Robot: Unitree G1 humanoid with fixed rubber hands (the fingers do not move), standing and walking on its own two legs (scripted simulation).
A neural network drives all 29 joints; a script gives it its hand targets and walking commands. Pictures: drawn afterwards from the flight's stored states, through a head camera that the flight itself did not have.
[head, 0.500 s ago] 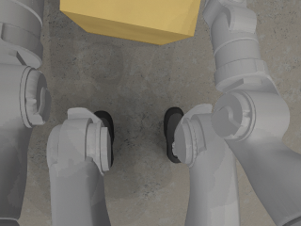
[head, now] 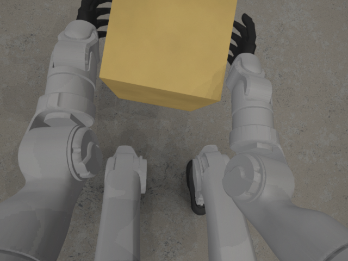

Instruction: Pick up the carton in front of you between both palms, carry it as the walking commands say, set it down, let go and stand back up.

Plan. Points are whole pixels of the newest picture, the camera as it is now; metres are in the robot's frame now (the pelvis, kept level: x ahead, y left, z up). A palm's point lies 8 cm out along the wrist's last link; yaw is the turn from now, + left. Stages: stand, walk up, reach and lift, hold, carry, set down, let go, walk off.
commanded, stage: reach and lift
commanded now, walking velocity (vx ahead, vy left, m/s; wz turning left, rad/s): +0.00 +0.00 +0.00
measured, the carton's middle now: (165, 56) +0.53 +0.03 -0.15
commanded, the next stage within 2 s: none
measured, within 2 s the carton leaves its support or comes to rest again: neither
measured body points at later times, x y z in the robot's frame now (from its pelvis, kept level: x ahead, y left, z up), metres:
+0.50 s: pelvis +0.04 +0.00 +0.11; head +0.25 +0.04 +0.50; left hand +0.51 +0.17 +0.06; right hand +0.50 -0.13 +0.07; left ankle +0.12 +0.12 -0.42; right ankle +0.12 -0.14 -0.42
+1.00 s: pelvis +0.08 -0.01 +0.24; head +0.18 +0.01 +0.68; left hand +0.45 +0.16 +0.21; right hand +0.45 -0.14 +0.22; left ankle +0.12 +0.12 -0.42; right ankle +0.12 -0.14 -0.42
